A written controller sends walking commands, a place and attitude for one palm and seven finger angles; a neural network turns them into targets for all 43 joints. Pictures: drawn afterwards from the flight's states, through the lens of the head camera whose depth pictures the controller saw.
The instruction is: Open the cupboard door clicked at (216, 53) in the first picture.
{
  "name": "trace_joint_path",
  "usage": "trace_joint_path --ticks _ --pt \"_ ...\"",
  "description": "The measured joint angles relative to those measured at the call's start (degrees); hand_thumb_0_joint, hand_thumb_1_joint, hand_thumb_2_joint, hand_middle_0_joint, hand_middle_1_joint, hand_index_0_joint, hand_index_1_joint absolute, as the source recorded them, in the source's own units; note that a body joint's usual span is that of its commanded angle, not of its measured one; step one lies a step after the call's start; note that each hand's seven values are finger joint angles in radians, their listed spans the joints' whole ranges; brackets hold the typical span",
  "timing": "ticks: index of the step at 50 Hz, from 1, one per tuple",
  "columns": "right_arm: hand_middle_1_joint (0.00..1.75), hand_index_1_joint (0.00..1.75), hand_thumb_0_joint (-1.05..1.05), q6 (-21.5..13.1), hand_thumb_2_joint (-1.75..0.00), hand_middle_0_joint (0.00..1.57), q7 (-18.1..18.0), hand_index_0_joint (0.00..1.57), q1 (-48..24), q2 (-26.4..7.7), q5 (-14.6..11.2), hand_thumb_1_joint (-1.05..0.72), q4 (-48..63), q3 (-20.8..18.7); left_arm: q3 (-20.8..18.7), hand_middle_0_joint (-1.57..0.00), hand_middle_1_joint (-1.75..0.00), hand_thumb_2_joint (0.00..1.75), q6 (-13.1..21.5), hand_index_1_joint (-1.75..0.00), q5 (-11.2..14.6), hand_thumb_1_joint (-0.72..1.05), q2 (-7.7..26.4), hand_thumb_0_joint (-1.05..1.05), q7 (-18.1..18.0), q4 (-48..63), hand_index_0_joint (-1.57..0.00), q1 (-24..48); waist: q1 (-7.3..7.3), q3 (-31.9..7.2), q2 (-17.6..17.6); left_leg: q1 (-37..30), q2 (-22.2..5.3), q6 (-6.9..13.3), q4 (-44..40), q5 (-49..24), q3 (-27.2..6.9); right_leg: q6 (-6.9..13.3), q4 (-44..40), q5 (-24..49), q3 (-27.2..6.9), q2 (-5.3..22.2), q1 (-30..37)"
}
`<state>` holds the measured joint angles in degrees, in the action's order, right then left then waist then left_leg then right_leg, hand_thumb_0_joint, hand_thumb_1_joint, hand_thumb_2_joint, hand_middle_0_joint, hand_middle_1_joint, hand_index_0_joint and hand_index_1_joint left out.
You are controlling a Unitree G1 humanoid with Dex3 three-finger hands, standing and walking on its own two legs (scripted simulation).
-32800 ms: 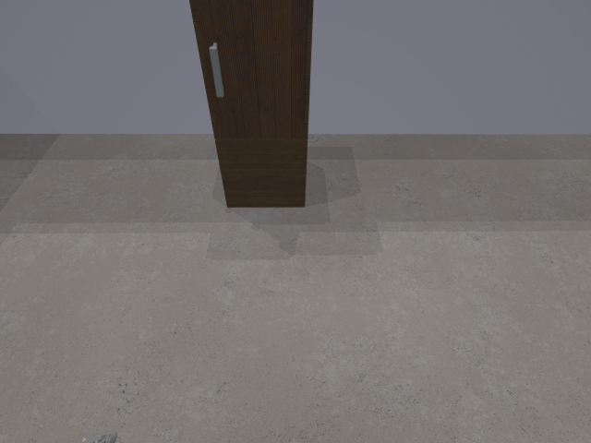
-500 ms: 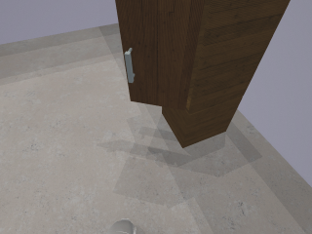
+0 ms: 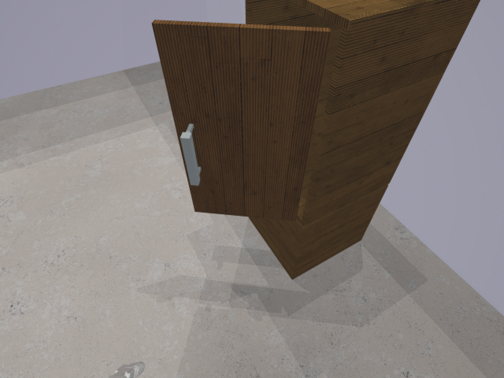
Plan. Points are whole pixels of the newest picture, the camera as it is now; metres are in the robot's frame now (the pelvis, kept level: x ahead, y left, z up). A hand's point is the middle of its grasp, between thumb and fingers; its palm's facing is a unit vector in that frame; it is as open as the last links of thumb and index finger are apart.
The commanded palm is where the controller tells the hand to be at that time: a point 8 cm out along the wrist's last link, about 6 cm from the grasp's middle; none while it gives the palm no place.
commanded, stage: come to a stop and stand still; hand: left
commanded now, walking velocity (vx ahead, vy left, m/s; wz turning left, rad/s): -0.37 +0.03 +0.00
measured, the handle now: (193, 155) +0.64 +0.19 -0.06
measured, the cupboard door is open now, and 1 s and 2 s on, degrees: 54 54 54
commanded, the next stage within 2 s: look again from close up in 1.40 s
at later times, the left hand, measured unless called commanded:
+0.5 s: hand out of the picture +0.11 +0.22 -0.17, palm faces +0.03 -0.96 -0.27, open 7.4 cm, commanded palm none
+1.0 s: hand out of the picture +0.09 +0.23 -0.16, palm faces +0.00 -0.97 -0.25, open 7.4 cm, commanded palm none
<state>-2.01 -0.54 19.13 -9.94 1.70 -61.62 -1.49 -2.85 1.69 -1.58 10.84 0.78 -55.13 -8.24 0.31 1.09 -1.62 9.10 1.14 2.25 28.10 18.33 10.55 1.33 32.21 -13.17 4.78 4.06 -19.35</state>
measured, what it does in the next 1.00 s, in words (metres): stands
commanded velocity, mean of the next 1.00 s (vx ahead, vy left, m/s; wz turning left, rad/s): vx -0.10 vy -0.01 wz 0.00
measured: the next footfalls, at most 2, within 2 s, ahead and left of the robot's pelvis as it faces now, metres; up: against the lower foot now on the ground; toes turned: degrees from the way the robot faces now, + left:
none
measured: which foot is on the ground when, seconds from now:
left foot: down 0.00-1.00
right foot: down 0.00-1.00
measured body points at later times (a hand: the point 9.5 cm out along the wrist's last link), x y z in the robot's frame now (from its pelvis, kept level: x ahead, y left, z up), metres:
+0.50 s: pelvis +0.06 +0.00 +0.00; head +0.09 +0.00 +0.45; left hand +0.11 +0.27 -0.15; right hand +0.10 -0.24 -0.15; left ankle +0.04 +0.12 -0.73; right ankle +0.02 -0.10 -0.73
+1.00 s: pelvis +0.02 +0.03 +0.00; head +0.01 +0.03 +0.45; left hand +0.09 +0.28 -0.14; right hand +0.10 -0.23 -0.13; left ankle +0.03 +0.12 -0.73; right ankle +0.02 -0.10 -0.73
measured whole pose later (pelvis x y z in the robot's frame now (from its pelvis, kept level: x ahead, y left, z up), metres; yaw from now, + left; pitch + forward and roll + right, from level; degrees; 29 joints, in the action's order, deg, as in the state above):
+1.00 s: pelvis +0.02 +0.03 +0.00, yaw -1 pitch -2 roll -1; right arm -0.4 -1.1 12.3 -12.1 1.5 -54.0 -1.4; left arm -0.7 -0.6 -1.1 13.7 -1.2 -54.2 -14.8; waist -0.1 0.2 -0.6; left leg 13.5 0.2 2.3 33.2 17.9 3.7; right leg -0.2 32.0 -17.0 1.8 0.7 -13.1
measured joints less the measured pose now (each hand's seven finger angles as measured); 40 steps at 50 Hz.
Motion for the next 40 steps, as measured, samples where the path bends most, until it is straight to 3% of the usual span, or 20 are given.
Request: trace_joint_path --ticks 3,5,8,9,10,12,16,19,22,24,28,31,33,36,40 --pt "0.3 0.3 0.0 1.23 -0.9 0.2 -0.1 0.2 0.11 -0.33 -0.39 -0.92 -1.42 0.17 0.75 -0.19 -0.29 0.9 0.84 -0.3 0.37 0.91 -1.03 0.01 -0.64 -0.85 -0.19 0.55 1.01 0.69 2.26 2.99 -1.47 -2.12 9.03 8.38 -2.96 0.71 1.56 -1.15 1.04 -1.5 1.25" --pt "0.3 0.3 0.0 1.97 -0.9 0.2 -0.55 0.2 -0.43 0.01 -0.79 -0.91 -1.91 0.37 1.31 -0.2 -0.29 0.9 0.83 -0.3 0.55 0.91 -1.44 0.01 -1.26 -1.69 -0.19 0.42 1.38 1.0 2.39 4.98 -1.61 -3.31 11.78 10.13 -5.13 0.58 -0.11 -1.72 1.32 -1.89 3.01" --pt "0.3 0.3 0.0 2.48 -0.9 0.2 -1.0 0.2 -1.4 0.85 -1.25 -0.91 -1.73 0.52 1.73 -0.2 -0.3 0.9 -0.24 -0.3 1.11 0.91 -1.58 0.01 -1.88 -3.17 -0.2 0.12 1.52 1.44 1.46 4.75 -2.31 -4.47 5.17 1.57 -6.27 -0.07 -1.45 -1.78 0.83 -2.03 4.78" --pt "0.3 0.3 0.0 2.45 -0.9 0.2 -1.05 0.2 -1.52 0.89 -1.2 -0.91 -1.52 0.52 1.8 -0.2 -0.3 0.9 -0.76 -0.3 1.35 0.91 -1.71 0.01 -1.92 -3.58 -0.2 -0.02 1.43 1.5 1.59 4.34 -2.87 -4.08 3.03 -3.95 -6.43 -0.43 -0.98 -2.28 0.78 -2.29 4.95" --pt "0.3 0.3 0.0 2.57 -0.9 0.2 -1.14 0.2 -1.8 1.07 -1.07 -0.91 -1.51 0.48 1.77 -0.2 -0.3 0.9 -1.37 -0.3 1.52 0.91 -1.72 0.01 -1.95 -3.99 -0.2 -0.21 1.22 1.47 1.28 4.03 -2.84 -3.1 3.2 -4.34 -6.05 -0.81 -0.43 -2.87 0.43 -2.23 5.05" --pt "0.3 0.3 0.0 3.03 -0.9 0.2 -1.22 0.2 -2.32 1.67 -0.87 -0.91 -1.09 0.44 1.2 -0.2 -0.3 0.9 -2.64 -0.3 1.6 0.91 -1.19 0.0 -2.28 -4.11 -0.2 -0.66 0.67 1.02 0.27 3.66 -2.42 -1.49 3.36 -1.51 -5.25 -1.35 0.02 -3.52 -0.33 -1.86 4.85" --pt "0.3 0.3 0.0 3.05 -0.9 0.2 -1.77 0.2 -4.14 2.57 -0.43 -0.91 0.76 0.31 0.43 -0.2 -0.3 0.9 -4.28 -0.3 1.42 0.92 0.49 0.0 -2.14 -3.54 -0.2 -1.06 -0.01 1.81 -0.74 3.67 -1.84 -0.58 2.52 -0.57 -4.57 -1.1 5.24 -8.33 -1.99 -1.89 2.85" --pt "0.3 0.3 0.01 3.11 -0.9 0.2 -2.14 0.2 -5.48 1.91 -0.12 -0.92 1.69 -0.23 -0.1 -0.2 -0.3 0.9 -4.77 -0.3 1.33 0.92 1.3 0.01 -2.07 -3.23 -0.2 -1.49 0.0 2.65 0.17 3.89 -2.23 -0.73 2.29 -0.91 -5.14 -0.83 7.33 -11.01 -2.55 -3.04 2.98" --pt "0.3 0.3 0.01 3.3 -0.9 0.2 -2.1 0.2 -6.32 0.85 -0.35 -0.92 2.35 -0.77 -0.43 -0.2 -0.3 0.9 -4.49 -0.3 1.15 0.91 2.08 0.01 -2.0 -2.6 -0.2 -2.57 -0.29 2.78 0.75 4.44 -2.51 -1.47 3.19 -0.52 -5.51 -0.47 1.76 -3.54 -2.55 -3.44 5.74" --pt "0.3 0.3 0.01 3.77 -0.9 0.2 -1.94 0.2 -7.02 -0.1 -0.71 -0.92 2.7 -1.29 -0.43 -0.2 -0.3 0.9 -4.14 -0.3 0.82 0.91 2.3 0.01 -2.1 -2.5 -0.19 -3.41 -0.45 2.4 1.37 5.51 -3.02 -2.13 4.77 0.29 -5.67 -0.16 0.11 -5.34 -2.46 -3.92 6.4" --pt "0.3 0.3 0.0 4.88 -0.9 0.2 -1.86 0.2 -8.23 -1.89 -1.05 -0.91 2.79 -1.8 0.2 -0.2 -0.3 0.9 -3.34 -0.3 0.55 0.91 1.48 0.01 -2.47 -3.65 -0.19 -4.01 -0.2 1.95 2.33 7.76 -2.1 -3.17 12.59 8.41 -8.43 0.46 -1.18 -6.24 -1.45 -4.29 7.05" --pt "0.3 0.3 0.0 4.55 -0.9 0.2 -1.86 0.2 -8.92 -2.03 -1.27 -0.91 2.35 -1.35 0.67 -0.2 -0.3 0.9 -2.83 -0.3 0.72 0.91 0.91 0.01 -2.55 -4.59 -0.19 -4.27 -0.52 1.82 1.32 5.29 -1.46 -3.7 7.99 5.46 -8.4 0.34 -2.05 -5.43 -1.64 -4.03 7.73" --pt "0.3 0.3 0.0 3.65 -0.9 0.2 -1.83 0.2 -8.95 -2.05 -1.08 -0.91 2.01 -0.93 1.1 -0.2 -0.3 0.9 -2.8 -0.3 1.17 0.91 0.37 0.01 -2.39 -5.27 -0.19 -4.36 -0.59 1.55 1.39 2.94 -2.02 -2.54 2.57 -2.32 -8.47 -0.13 -1.53 -5.68 -1.47 -4.48 7.76" --pt "0.3 0.3 0.0 3.39 -0.9 0.2 -1.4 0.2 -8.71 -1.09 -0.84 -0.91 1.65 0.09 2.14 -0.2 -0.3 0.9 -3.32 -0.3 1.0 0.91 0.13 0.01 -2.24 -5.43 -0.2 -4.49 -1.12 1.27 0.04 1.74 -1.65 -1.35 1.54 -0.7 -7.89 -0.64 -3.47 -3.83 -1.99 -4.16 9.04" --pt "0.3 0.3 0.0 1.89 -0.9 0.2 -1.01 0.2 -7.3 -0.93 -0.37 -0.91 5.93 -0.04 2.52 -0.2 -0.3 0.9 -2.16 -0.3 0.56 0.9 0.25 0.01 -2.28 -1.32 -0.2 -6.64 -0.72 0.54 -0.13 4.12 -1.59 -1.09 3.37 -0.04 -7.72 -0.67 -1.98 -4.49 -2.12 -4.02 6.8"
